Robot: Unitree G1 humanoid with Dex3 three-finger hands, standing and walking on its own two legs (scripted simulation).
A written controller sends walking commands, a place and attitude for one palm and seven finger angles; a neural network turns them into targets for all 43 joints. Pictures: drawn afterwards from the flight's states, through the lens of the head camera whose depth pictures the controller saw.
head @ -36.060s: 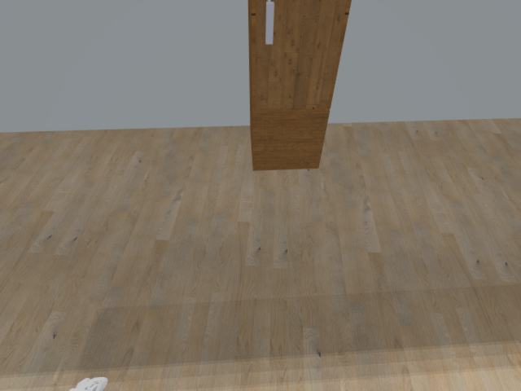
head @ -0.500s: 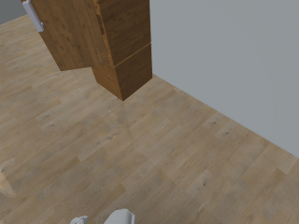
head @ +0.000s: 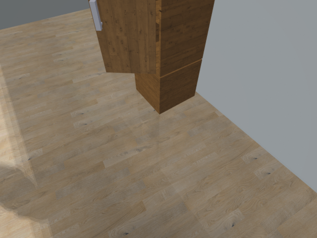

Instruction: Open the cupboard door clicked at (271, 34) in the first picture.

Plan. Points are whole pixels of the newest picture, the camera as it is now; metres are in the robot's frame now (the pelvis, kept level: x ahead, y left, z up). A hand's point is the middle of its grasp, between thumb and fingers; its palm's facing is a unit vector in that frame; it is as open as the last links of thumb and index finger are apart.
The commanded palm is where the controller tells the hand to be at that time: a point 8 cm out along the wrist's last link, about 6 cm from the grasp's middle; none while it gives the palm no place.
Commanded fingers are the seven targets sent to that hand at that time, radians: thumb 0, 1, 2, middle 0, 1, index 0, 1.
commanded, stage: take the last steps up to it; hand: left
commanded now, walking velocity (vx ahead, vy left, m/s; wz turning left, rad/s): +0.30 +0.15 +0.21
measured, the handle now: (97, 13) +1.09 +0.41 +0.04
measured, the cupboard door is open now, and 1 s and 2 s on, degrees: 52 52 52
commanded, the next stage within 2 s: come to a stop and stand still in 1.32 s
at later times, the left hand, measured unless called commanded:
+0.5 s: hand out of the picture +0.04 +0.22 -0.19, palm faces +0.23 -0.96 -0.15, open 7.4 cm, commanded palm none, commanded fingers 0.00 0.90 0.90 -0.20 -0.30 -0.20 -0.30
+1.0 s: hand (89, 141) +0.45 +0.31 -0.15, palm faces +0.00 -0.98 -0.19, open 7.4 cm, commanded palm none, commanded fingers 0.00 0.90 0.90 -0.20 -0.30 -0.20 -0.30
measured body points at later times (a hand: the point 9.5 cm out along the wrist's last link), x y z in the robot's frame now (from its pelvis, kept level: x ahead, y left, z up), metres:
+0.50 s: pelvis +0.15 +0.07 -0.02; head +0.19 +0.09 +0.43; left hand +0.03 +0.27 -0.18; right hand +0.28 -0.16 -0.16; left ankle +0.23 +0.19 -0.74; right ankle +0.03 -0.13 -0.74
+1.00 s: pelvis +0.32 +0.13 -0.01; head +0.34 +0.12 +0.44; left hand +0.45 +0.36 -0.14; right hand +0.25 -0.09 -0.16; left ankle +0.23 +0.19 -0.74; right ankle +0.38 +0.02 -0.73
